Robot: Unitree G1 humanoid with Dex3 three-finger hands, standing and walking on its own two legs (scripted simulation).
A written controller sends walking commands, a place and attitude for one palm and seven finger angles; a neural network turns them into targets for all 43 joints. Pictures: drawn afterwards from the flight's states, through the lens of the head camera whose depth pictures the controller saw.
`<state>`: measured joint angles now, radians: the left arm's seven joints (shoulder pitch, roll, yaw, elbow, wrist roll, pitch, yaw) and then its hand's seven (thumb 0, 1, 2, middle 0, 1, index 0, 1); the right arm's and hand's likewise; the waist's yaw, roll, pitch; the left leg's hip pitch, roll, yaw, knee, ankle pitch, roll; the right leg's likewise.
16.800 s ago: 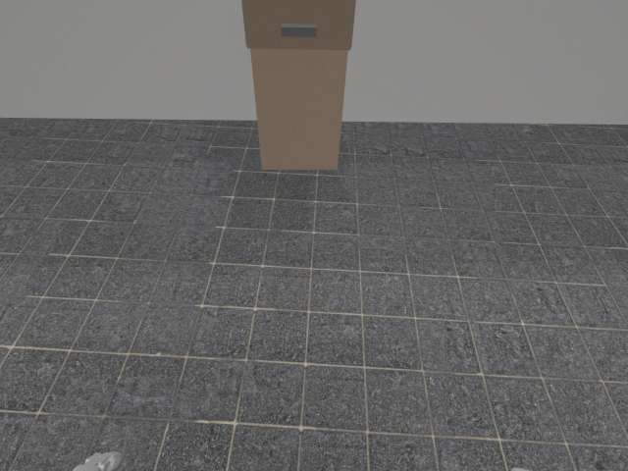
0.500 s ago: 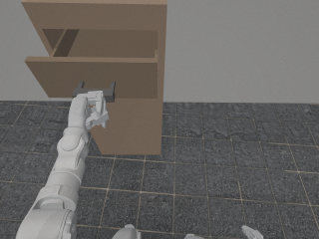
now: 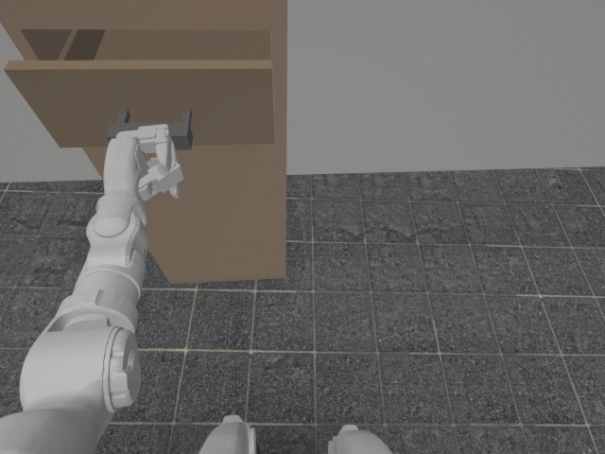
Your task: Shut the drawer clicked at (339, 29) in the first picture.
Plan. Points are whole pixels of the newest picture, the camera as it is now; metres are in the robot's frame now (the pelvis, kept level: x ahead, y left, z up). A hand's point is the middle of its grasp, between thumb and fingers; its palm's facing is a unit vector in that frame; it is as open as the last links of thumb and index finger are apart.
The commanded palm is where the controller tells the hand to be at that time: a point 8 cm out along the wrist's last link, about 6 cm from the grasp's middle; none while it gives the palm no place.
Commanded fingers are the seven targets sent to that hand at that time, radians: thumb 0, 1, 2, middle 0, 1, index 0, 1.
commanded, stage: push the drawer shut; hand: left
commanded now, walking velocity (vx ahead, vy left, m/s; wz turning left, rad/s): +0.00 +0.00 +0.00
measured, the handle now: (153, 125) +0.55 +0.19 +0.09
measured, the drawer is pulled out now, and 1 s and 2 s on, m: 0.08 0.00 0.00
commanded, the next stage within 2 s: pull the fist back off the drawer in 0.94 s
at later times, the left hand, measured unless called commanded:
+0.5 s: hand (182, 133) +0.54 +0.15 +0.09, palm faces +0.03 -1.00 -0.03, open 3.1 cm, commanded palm +0.53 +0.19 +0.09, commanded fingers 0.00 0.90 0.90 -1.40 -1.60 -1.40 -1.60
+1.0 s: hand (178, 121) +0.56 +0.16 +0.09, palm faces +0.03 -1.00 -0.04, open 3.0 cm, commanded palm +0.59 +0.18 +0.09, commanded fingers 0.00 0.90 0.90 -1.40 -1.60 -1.40 -1.60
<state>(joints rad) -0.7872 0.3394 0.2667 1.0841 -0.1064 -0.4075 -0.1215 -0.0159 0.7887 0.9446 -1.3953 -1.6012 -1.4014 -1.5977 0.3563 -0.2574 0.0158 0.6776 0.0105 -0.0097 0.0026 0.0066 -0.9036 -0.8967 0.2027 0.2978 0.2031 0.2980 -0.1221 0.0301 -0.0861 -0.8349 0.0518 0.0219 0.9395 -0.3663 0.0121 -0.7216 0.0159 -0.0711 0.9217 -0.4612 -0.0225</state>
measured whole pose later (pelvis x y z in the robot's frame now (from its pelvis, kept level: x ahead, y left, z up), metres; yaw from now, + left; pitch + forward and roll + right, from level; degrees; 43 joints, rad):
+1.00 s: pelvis +0.00 +0.01 -0.02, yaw -1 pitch +23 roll -5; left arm -1.18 0.54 0.33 1.35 0.02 -0.35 -0.07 -0.01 0.67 0.99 -1.39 -1.60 -1.40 -1.60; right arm 0.43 -0.27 0.05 0.68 -0.04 0.01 0.02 0.00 -0.90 -0.90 0.20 0.30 0.20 0.30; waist -0.24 0.05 -0.10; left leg -1.08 0.06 -0.02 1.05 -0.39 0.02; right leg -0.93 0.03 -0.10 0.99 -0.47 -0.01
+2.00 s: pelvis +0.04 +0.01 +0.01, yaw -2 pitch +17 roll -2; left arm -0.67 0.31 0.30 0.87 -0.10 -0.33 -0.07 0.01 0.90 0.90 -1.39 -1.60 -1.40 -1.60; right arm 0.38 -0.25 -0.01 0.60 0.01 0.10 0.05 0.00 -0.90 -0.90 0.20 0.30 0.20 0.30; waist -0.12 0.05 -0.13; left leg -0.78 0.06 0.05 0.90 -0.41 0.02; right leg -0.67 0.03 -0.03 0.85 -0.48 -0.01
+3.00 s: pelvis +0.04 +0.00 +0.06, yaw +0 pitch -5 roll +0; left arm 0.48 0.32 0.25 -0.39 -0.08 -0.09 0.08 0.01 0.89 0.90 -1.40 -1.60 -1.40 -1.60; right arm 0.19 -0.23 0.02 0.61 0.01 -0.03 -0.05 0.01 -0.90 -0.90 0.20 0.30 0.20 0.30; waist 0.05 0.08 0.01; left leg -0.12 0.01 0.05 0.42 -0.22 0.01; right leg -0.01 0.00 -0.04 0.38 -0.29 -0.01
